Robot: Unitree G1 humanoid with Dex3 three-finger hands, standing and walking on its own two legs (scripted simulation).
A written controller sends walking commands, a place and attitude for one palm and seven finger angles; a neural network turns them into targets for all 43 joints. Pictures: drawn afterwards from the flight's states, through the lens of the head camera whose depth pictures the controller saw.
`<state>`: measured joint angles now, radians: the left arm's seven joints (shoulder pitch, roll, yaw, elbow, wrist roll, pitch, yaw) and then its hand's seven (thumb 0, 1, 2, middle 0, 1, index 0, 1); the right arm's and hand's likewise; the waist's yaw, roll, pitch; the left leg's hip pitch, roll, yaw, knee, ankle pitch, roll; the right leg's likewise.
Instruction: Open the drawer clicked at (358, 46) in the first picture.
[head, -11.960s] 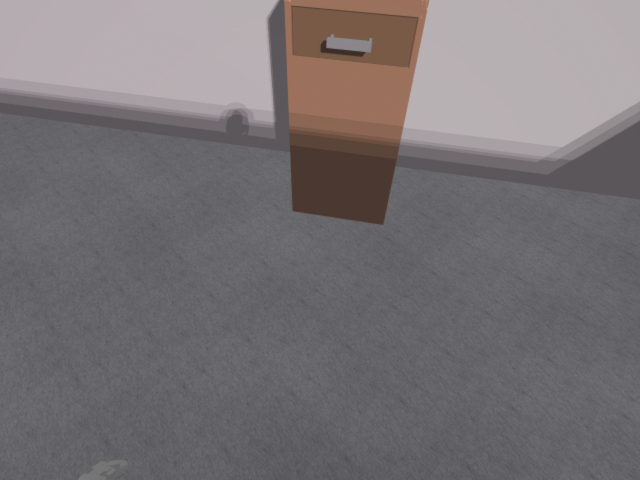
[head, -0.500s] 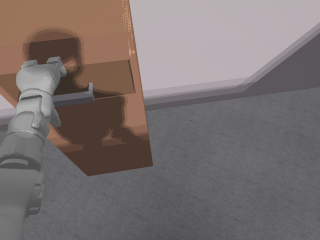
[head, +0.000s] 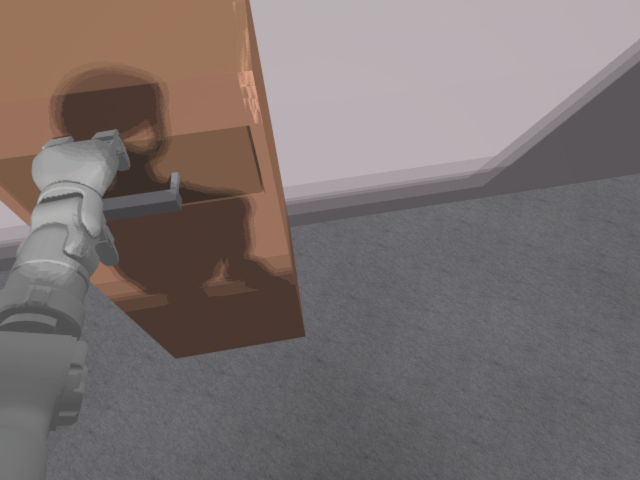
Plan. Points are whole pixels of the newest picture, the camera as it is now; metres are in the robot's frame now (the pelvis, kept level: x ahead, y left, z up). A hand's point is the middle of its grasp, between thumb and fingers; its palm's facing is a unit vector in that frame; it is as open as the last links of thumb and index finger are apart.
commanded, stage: move the hooked fingers above the handle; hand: left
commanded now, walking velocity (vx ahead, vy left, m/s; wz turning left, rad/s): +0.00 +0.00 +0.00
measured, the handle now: (135, 195) +0.52 +0.29 +0.03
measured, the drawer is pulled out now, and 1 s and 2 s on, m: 0.00 0.00 0.00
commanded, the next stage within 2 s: none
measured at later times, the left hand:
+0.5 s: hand (102, 209) +0.45 +0.29 +0.08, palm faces -0.14 +0.00 -0.99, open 13.8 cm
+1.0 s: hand (108, 211) +0.45 +0.28 +0.07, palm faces -0.13 +0.00 -0.99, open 13.8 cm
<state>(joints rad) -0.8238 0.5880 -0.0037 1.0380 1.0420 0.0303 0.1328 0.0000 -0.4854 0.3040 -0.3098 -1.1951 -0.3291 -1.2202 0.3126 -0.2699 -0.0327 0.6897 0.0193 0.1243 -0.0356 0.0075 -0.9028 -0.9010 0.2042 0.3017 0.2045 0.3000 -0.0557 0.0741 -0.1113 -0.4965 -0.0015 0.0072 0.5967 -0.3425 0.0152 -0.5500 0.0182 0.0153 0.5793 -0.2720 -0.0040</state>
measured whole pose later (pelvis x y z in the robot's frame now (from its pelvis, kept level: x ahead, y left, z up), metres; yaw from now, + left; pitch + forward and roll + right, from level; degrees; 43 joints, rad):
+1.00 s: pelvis +0.00 +0.01 +0.00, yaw +2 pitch +13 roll -1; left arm -0.81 0.59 -0.07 0.94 1.03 -0.11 0.06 0.00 -0.49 0.30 -0.33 -1.21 -0.32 -1.20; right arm 0.34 -0.26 -0.04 0.70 0.01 0.10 -0.06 0.01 -0.90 -0.90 0.21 0.30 0.21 0.30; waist -0.06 0.04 -0.09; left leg -0.51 -0.02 -0.02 0.63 -0.35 0.03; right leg -0.54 0.00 -0.01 0.58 -0.27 0.01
